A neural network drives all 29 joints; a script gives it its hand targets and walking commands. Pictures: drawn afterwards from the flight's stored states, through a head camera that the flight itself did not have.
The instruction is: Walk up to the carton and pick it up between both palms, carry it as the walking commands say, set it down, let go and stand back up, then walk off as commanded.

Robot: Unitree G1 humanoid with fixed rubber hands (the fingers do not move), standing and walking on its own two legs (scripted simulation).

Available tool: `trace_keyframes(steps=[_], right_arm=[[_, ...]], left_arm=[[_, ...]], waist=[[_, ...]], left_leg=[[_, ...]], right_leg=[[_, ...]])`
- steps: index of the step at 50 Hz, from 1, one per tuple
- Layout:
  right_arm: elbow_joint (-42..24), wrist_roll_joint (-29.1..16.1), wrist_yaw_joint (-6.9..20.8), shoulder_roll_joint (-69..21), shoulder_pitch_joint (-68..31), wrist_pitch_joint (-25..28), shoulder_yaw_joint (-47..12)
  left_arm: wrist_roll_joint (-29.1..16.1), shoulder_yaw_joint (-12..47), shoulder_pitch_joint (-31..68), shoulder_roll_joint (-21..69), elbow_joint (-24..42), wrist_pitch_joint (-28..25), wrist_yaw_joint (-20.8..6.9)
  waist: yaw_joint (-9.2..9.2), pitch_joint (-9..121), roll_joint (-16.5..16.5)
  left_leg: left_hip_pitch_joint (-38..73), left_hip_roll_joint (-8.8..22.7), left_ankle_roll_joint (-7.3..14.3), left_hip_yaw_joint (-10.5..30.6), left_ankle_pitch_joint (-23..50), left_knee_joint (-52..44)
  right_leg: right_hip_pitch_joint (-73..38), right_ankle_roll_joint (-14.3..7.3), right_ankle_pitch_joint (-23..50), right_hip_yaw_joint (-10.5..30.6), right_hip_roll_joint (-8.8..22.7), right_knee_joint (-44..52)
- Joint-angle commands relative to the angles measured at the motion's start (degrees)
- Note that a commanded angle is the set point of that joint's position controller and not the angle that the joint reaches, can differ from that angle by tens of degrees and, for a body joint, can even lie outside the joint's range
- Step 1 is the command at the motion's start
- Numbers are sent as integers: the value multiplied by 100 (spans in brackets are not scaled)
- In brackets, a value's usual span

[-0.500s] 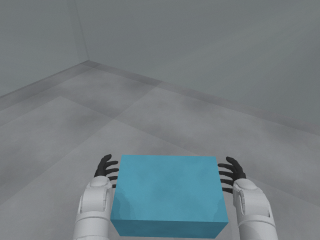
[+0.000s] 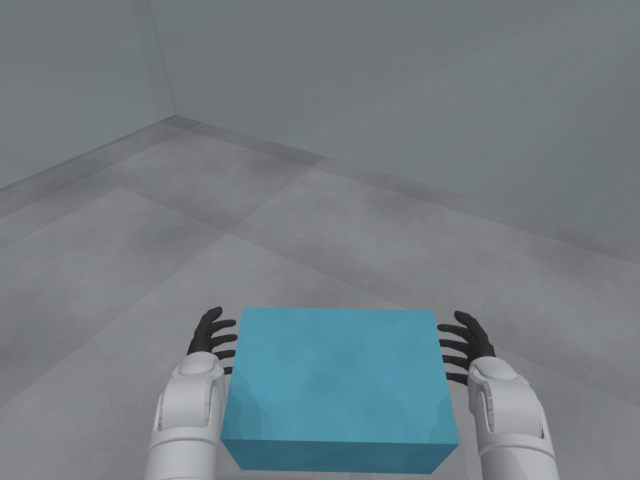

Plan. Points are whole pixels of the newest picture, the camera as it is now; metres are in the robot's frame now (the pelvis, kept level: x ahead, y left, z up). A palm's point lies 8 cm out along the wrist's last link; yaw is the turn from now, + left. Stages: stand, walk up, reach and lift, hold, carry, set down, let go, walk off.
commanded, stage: carry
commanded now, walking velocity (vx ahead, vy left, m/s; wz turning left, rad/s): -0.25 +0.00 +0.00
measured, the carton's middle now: (336, 390) +0.29 +0.00 -0.04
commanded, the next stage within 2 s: none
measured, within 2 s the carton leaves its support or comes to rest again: neither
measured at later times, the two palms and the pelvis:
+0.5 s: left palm (156, 470) +0.15 +0.18 +0.07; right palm (517, 479) +0.14 -0.16 +0.07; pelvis -0.10 +0.01 -0.04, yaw +1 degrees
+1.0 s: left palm out of the picture -0.02 +0.17 +0.09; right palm out of the picture -0.03 -0.17 +0.08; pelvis -0.26 +0.01 -0.01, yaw +0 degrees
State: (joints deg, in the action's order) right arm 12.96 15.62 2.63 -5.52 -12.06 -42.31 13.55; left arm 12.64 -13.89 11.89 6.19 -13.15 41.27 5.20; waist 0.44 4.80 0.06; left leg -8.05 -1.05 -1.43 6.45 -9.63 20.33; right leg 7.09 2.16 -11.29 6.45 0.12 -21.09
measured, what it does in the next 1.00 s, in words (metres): walks backwards: left foot, then right foot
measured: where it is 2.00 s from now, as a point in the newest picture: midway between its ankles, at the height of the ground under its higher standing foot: outside the picture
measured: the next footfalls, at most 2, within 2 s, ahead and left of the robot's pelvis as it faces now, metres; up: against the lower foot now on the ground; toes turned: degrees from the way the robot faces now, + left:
left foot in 0.52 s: -0.02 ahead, +0.13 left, +0.00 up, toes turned +4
right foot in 0.80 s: -0.17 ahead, -0.09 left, +0.00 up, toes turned -7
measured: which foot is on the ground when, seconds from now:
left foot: down 0.00-0.40, up 0.42-0.50, down 0.52-0.80, up 0.82-1.00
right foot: down 0.00-0.52, up 0.54-0.78, down 0.80-1.00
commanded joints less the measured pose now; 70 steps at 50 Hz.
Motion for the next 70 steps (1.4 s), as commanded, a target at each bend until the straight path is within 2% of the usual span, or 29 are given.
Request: trace_keyframes(steps=[1,5,17,19,21,23,25,26,27,28,29,31,33,38,39,40,41,42,44,45,49,55,56,57,58,59,60,63,70], right_arm=[[-975,-2155,1566,-5395,-3707,272,-3726],[-1266,-2409,1367,-5542,-3800,-183,-3878],[-3414,-3300,661,-5423,-3202,-2107,-4618],[-3703,-3272,532,-5261,-2801,-2358,-4626],[-4032,-3329,417,-5187,-2742,-2565,-4638],[-4166,-3340,336,-5118,-2696,-2713,-4631],[-4330,-3421,289,-5167,-2743,-2778,-4682],[-4373,-3442,274,-5172,-2715,-2807,-4642],[-4366,-3407,255,-5024,-2592,-2839,-4538],[-4300,-3327,238,-4967,-2381,-2868,-4472],[-4336,-3214,223,-5032,-2283,-2853,-4431],[-4359,-3193,221,-5178,-2269,-2819,-4443],[-4511,-3198,194,-5205,-2238,-2782,-4460],[-4575,-3037,71,-5003,-1716,-2793,-4526],[-4507,-2995,47,-4944,-1620,-2812,-4558],[-4487,-2976,33,-4935,-1607,-2818,-4581],[-4537,-2945,32,-4968,-1578,-2828,-4604],[-4764,-3009,60,-4787,-2023,-2857,-4628],[-4686,-3227,105,-5287,-2316,-2813,-4827],[-4628,-3289,139,-5311,-2320,-2796,-4849],[-4687,-3363,150,-5250,-2326,-2782,-4925],[-4365,-3311,144,-4964,-1795,-2910,-4778],[-4321,-3305,164,-4979,-1771,-2905,-4728],[-4278,-3295,195,-5016,-1787,-2880,-4682],[-4266,-3273,228,-4985,-1771,-2843,-4646],[-4291,-3273,257,-5248,-1766,-2778,-4708],[-4448,-3250,275,-5338,-1900,-2732,-4694],[-4644,-3161,289,-5440,-1994,-2608,-4674],[-4727,-2950,131,-5055,-1234,-2605,-4620]], left_arm=[[-1882,3823,3772,5332,740,-146,-2361],[-2019,3951,3798,5427,1256,277,-2206],[-2850,4830,3115,5435,3585,2261,-1363],[-2883,4759,2873,5308,3755,2507,-1235],[-2925,4645,2658,5241,3928,2699,-1103],[-2808,4500,2273,5188,3911,2852,-997],[-2817,4566,2393,5172,4141,2918,-926],[-2857,4595,2517,5145,4274,2944,-891],[-2865,4570,2461,5092,4360,2982,-861],[-2864,4593,2400,5043,4374,2996,-838],[-2955,4806,2639,5111,4494,2982,-843],[-3087,4894,2753,5294,4562,2964,-884],[-3114,4859,2485,5351,4549,2946,-892],[-3132,4834,2063,5179,4589,2967,-844],[-3116,4739,1938,5118,4490,2984,-865],[-3107,4656,1815,5066,4389,2980,-901],[-3099,4607,1714,4979,4352,2961,-933],[-3036,4577,1782,5040,4229,2958,-961],[-3015,4603,2022,5213,4536,2930,-1020],[-2990,4615,2075,5221,4541,2913,-1029],[-2971,4622,2134,5085,4730,2857,-1001],[-2808,4572,1492,4817,4436,2943,-886],[-2806,4601,1491,4812,4425,2945,-879],[-2830,4646,1615,4830,4470,2945,-884],[-2863,4686,1736,4884,4562,2930,-904],[-2960,4907,2095,5029,4822,2888,-951],[-3069,5068,2450,5188,4950,2861,-984],[-3272,5204,2607,5492,4978,2771,-1075],[-3341,5148,1805,5253,4862,2824,-1066]], waist=[[-31,2570,-3],[-12,2534,145],[-12,2054,-283],[-19,1890,88],[-43,1863,1189],[14,1667,1475],[135,1706,934],[164,1758,213],[118,1686,-1363],[65,1671,-2115],[72,1593,-1585],[-20,1496,-856],[-61,1587,-1020],[-62,2091,-1226],[-80,2107,-885],[-88,1968,-2],[-53,1857,1599],[-95,1625,2062],[-67,1222,643],[-55,1268,477],[-23,1406,815],[-75,1937,1182],[-48,2061,813],[-51,2096,-3],[-97,1925,-1270],[-7,1473,-1747],[37,1382,-1612],[-34,1366,-1005],[-92,1984,-1129]], left_leg=[[318,938,114,-28,3166,1294],[-697,789,146,-65,1937,1562],[-1725,880,398,229,-178,1136],[-2046,627,309,-94,-870,1351],[-1812,20,147,-847,-1375,2971],[-969,106,142,-1028,-1276,3640],[-742,393,331,-755,-941,2244],[-660,539,446,-361,-1014,1197],[-653,1662,709,1146,-239,9],[-1112,2752,1268,1958,853,-264],[-1619,2541,1509,1630,765,-282],[-1997,1876,1151,800,72,-184],[-1781,1560,872,140,-365,-165],[-672,1488,814,187,663,211],[-936,1290,606,9,618,437],[-1792,1002,393,-196,36,1040],[-3095,467,107,-679,-1181,2153],[-3000,361,79,-812,-2009,3178],[-2720,158,90,-491,-1441,4709],[-2691,127,101,-546,-1208,4994],[-2681,192,17,-918,-1091,4308],[-1310,70,100,-1240,-1371,1072],[-899,243,72,-1151,-899,344],[-431,874,150,-390,-346,77],[-68,2130,526,1012,1372,-5],[-655,2445,1008,997,2292,72],[-1095,2450,1318,887,2419,17],[-1231,1923,1213,123,1701,203],[-322,1563,893,-30,1723,508]], right_leg=[[-46,-143,2858,-227,737,-1228],[78,-286,2752,-7,951,-1399],[1546,-349,-390,-102,521,-1440],[1578,-481,-894,206,723,-971],[2143,-893,-1324,1014,1470,-41],[3218,-1088,-1279,900,1828,469],[2970,-723,-866,294,1287,-304],[2835,-540,-844,-74,859,-1253],[3213,-253,-1392,-796,149,-2617],[3300,-92,-2264,-1155,-114,-4022],[2872,-182,-2054,-828,10,-4855],[2507,-241,-1377,-837,15,-5175],[2253,-228,-1081,-1077,43,-4351],[1005,-340,-1133,-1369,-132,-715],[418,-375,-797,-1155,130,128],[-231,-463,-485,-183,779,397],[-808,-683,1213,1207,1990,340],[285,-1313,2176,1261,2721,188],[960,-1288,2261,341,2043,91],[1063,-1273,1894,-52,1762,-77],[809,-1148,1023,-197,1498,-188],[536,-1198,1588,110,1562,-403],[621,-1001,1477,-17,1415,-605],[1175,-691,792,-229,1130,-1117],[2276,-370,-755,-669,657,-1856],[2490,-271,-1653,-1235,301,-2413],[2323,-275,-1799,-1107,254,-3392],[2385,-347,-1391,-938,141,-4251],[1097,-307,-756,-1394,-13,-631]])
